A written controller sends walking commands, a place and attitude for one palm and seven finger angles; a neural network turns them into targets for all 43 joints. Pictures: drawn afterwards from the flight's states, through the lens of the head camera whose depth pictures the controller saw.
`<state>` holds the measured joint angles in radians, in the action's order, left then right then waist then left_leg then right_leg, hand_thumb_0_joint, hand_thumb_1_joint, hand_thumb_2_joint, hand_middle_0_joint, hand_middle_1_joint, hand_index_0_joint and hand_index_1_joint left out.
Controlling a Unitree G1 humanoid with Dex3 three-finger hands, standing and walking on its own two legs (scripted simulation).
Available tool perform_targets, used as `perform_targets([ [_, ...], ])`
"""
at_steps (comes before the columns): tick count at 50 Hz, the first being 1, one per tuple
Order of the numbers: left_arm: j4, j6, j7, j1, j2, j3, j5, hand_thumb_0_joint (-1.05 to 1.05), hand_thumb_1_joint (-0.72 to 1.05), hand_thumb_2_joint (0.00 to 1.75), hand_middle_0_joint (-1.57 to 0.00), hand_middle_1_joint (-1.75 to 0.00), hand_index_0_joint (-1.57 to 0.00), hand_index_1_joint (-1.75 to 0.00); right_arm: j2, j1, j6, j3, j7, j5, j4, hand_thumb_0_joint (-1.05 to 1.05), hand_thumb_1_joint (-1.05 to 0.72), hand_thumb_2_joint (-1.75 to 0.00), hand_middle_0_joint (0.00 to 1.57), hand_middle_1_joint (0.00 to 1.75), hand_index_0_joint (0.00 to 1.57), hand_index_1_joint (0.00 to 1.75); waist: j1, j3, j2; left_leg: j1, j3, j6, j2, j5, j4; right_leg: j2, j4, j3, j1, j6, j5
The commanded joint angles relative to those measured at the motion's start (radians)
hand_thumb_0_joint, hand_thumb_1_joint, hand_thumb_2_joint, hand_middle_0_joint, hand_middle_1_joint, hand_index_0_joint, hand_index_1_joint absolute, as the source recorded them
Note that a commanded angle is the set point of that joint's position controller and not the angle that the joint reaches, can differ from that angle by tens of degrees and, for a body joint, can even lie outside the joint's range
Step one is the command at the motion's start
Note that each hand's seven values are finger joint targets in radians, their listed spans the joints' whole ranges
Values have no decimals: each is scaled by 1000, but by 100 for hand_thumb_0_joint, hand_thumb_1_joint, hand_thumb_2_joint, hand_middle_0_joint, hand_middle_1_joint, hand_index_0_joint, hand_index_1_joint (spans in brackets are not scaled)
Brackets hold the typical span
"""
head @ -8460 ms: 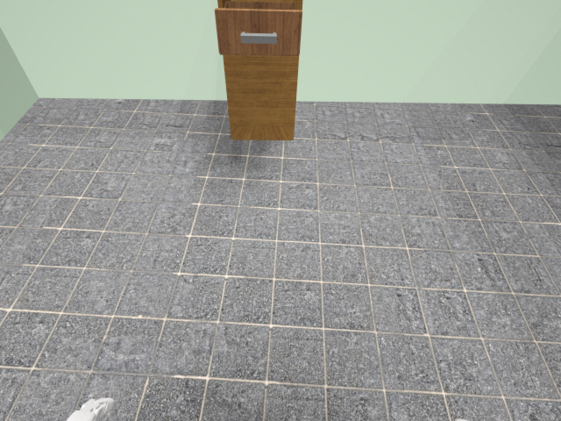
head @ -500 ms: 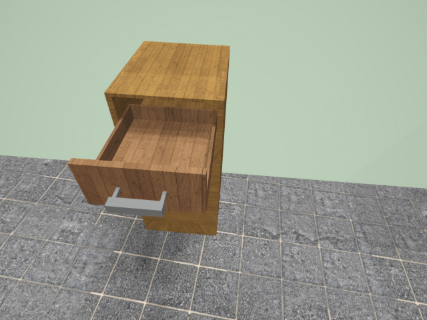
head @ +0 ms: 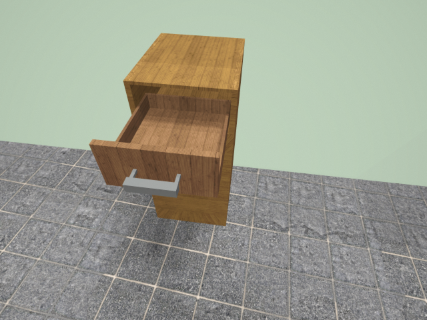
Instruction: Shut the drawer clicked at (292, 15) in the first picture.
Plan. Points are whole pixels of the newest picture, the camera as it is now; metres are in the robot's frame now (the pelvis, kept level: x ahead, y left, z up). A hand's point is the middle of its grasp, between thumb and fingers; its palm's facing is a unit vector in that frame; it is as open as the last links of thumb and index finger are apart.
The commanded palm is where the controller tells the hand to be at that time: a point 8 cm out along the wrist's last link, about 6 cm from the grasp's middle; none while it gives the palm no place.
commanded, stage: come to a stop and stand still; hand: left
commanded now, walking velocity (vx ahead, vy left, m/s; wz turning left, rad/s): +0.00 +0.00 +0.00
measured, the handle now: (153, 180) +0.45 +0.19 -0.04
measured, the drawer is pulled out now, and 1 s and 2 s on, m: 0.30 0.30 0.30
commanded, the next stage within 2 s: look again from close up in 0.10 s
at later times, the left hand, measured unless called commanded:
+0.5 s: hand out of the picture -0.07 +0.18 -0.17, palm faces +0.02 -0.98 -0.17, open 7.4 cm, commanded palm none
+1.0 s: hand out of the picture -0.08 +0.19 -0.20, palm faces -0.02 -1.00 -0.09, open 7.4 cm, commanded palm none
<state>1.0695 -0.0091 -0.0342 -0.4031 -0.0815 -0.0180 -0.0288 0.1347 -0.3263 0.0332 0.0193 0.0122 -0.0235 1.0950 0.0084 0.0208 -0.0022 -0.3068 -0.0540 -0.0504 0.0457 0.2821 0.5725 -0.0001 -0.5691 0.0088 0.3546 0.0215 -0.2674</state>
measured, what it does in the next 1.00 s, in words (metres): walks backwards: right foot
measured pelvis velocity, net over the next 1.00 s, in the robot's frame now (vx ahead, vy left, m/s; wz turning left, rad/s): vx -0.11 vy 0.04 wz -0.06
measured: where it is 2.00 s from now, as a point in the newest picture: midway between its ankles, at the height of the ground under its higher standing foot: outside the picture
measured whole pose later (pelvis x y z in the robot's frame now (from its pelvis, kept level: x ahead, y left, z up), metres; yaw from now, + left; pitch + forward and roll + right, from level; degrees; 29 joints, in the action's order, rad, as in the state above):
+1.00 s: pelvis -0.11 +0.04 -0.01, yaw -4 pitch -5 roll -3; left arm 1.05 -0.06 -0.02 -0.30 -0.12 -0.06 -0.03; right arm 0.12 -0.41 0.00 0.03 0.03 -0.03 1.09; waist -0.05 0.01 0.03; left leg -0.41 -0.09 -0.08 0.00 0.18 0.65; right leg 0.05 -1.12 0.03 0.53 0.04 -0.37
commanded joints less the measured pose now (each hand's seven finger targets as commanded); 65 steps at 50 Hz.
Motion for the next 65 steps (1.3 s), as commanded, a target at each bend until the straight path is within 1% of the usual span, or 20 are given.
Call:
perform_targets([
  [1,-56,12,-8,20,-129,-27,7,0,90,90,-20,-30,-20,-30,38,-143,2,23,9,0,-13,0,-90,-90,20,30,20,30,-73,65,201,138,18,33,4,122,155,-180,394,258,276,65,-499],
  [4,-96,5,-21,144,-146,-44,10,0,90,90,-20,-30,-20,-30,20,-241,-2,25,10,2,16,0,-90,-90,20,30,20,30,-123,32,198,269,16,29,-25,51,204,-184,385,191,364,61,-392],
  [9,-73,-3,-5,-5,-64,-30,7,0,90,90,-20,-30,-20,-30,89,-11,-51,13,21,-3,-66,0,-90,-90,20,30,20,30,29,161,-249,-284,360,-83,-296,435,-475,-2,-186,-4,-51,0,-56],
  [12,-50,-12,3,-57,-53,-21,-2,0,90,90,-20,-30,-20,-30,95,73,-52,9,18,5,-89,0,-90,-90,20,30,20,30,64,133,-138,-362,307,-106,-278,352,-450,-11,-324,8,-142,-4,-49],
  [16,-48,23,0,-47,-52,-4,12,0,90,90,-20,-30,-20,-30,85,-32,-47,6,19,4,-50,0,-90,-90,20,30,20,30,16,140,41,-129,246,-39,-181,214,-294,-36,172,60,-130,15,-44],
  [37,-18,17,2,-65,-108,-8,5,0,90,90,-20,-30,-20,-30,65,-63,-8,18,9,6,-5,0,-90,-90,20,30,20,30,-37,88,50,74,123,31,-81,169,-135,-84,305,137,143,34,-375],
  [42,-73,-3,-5,110,-152,-42,2,0,90,90,-20,-30,-20,-30,45,-243,10,36,10,-11,29,0,-90,-90,20,30,20,30,-133,34,151,271,2,54,-19,111,254,-158,362,171,415,77,-521],
  [44,-110,-2,-2,219,-151,-54,1,0,90,90,-20,-30,-20,-30,38,-344,0,38,10,-11,48,0,-90,-90,20,30,20,30,-188,46,53,343,56,29,-74,134,158,-117,162,126,505,58,-435],
  [45,-125,-3,5,194,-104,-47,6,0,90,90,-20,-30,-20,-30,72,-378,-17,39,13,-20,42,0,-90,-90,20,30,20,30,-186,76,-210,248,242,-8,-179,414,-138,15,-186,37,502,41,-386],
  [46,-147,-3,8,150,-66,-52,18,0,90,90,-20,-30,-20,-30,131,-321,-39,43,22,-21,11,0,-90,-90,20,30,20,30,-126,144,-423,-6,566,-9,-357,674,-477,125,-551,-44,425,14,-270],
  [47,-150,-15,12,121,-77,-54,10,0,90,90,-20,-30,-20,-30,150,-169,-42,42,29,-5,-21,0,-90,-90,20,30,20,30,-51,209,-388,-233,663,-12,-399,750,-578,56,-712,68,360,34,-172],
  [50,-67,-32,40,-107,-74,-67,-6,0,90,90,-20,-30,-20,-30,130,90,-74,25,18,-7,-111,0,-90,-90,20,30,20,30,122,73,-127,-446,354,40,-281,564,-561,52,-883,-26,79,26,60],
  [53,-52,-38,48,-177,-95,-69,-5,0,90,90,-20,-30,-20,-30,143,68,-84,40,23,-11,-85,0,-90,-90,20,30,20,30,106,-4,-143,-287,227,50,-232,455,-537,63,-743,-101,27,25,-22],
  [56,-85,-43,52,-181,-111,-62,5,0,90,90,-20,-30,-20,-30,152,17,-53,49,25,-31,-67,0,-90,-90,20,30,20,30,51,27,-119,-209,185,12,-231,424,-552,81,-170,-214,-204,54,-330],
  [58,-34,-52,38,-329,-101,-56,24,0,90,90,-20,-30,-20,-30,144,20,-30,50,29,-26,-61,0,-90,-90,20,30,20,30,86,46,-28,-191,90,56,-150,300,-379,122,268,-252,-407,88,-283],
  [59,-25,-57,22,-332,-113,-52,23,0,90,90,-20,-30,-20,-30,105,12,-9,50,26,-2,-61,0,-90,-90,20,30,20,30,88,71,166,-270,-48,102,-34,257,-91,29,396,-166,-465,136,-124],
  [60,-68,-44,-5,-213,-142,-35,5,0,90,90,-20,-30,-20,-30,20,-48,10,51,33,6,-75,0,-90,-90,20,30,20,30,20,104,403,-391,-87,121,76,219,496,-239,473,136,-312,216,-188],
  [62,-237,2,-29,218,-244,-48,9,0,90,90,-20,-30,-20,-30,88,-114,35,61,-3,-2,-139,0,-90,-90,20,30,20,30,-187,134,143,-405,123,62,-21,70,892,-427,557,260,43,231,-320],
  [63,-253,30,-19,284,-281,-57,11,0,90,90,-20,-30,-20,-30,78,-121,17,54,-25,3,-144,0,-90,-90,20,30,20,30,-206,125,144,-334,106,59,-88,32,953,-432,591,308,139,180,-450],
  [65,-153,89,-14,85,-163,-30,10,0,90,90,-20,-30,-20,-30,127,0,-11,61,-41,-11,-158,0,-90,-90,20,30,20,30,-86,221,81,-538,111,48,-131,-122,760,-330,556,233,-55,168,-391],
])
